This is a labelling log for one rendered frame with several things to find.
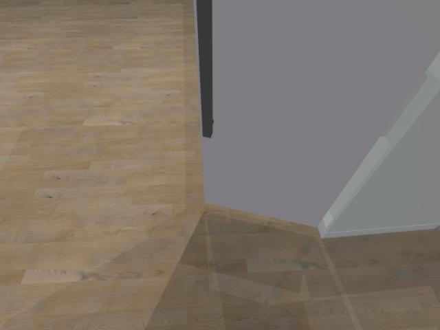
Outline fridge door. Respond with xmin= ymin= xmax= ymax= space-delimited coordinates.
xmin=193 ymin=0 xmax=440 ymax=228

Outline handle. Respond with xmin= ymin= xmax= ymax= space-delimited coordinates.
xmin=197 ymin=0 xmax=214 ymax=138

